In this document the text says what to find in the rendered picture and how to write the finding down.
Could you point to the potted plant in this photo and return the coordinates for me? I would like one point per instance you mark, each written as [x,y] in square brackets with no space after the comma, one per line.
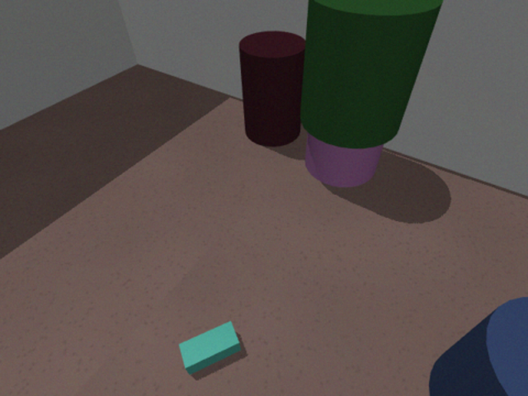
[361,61]

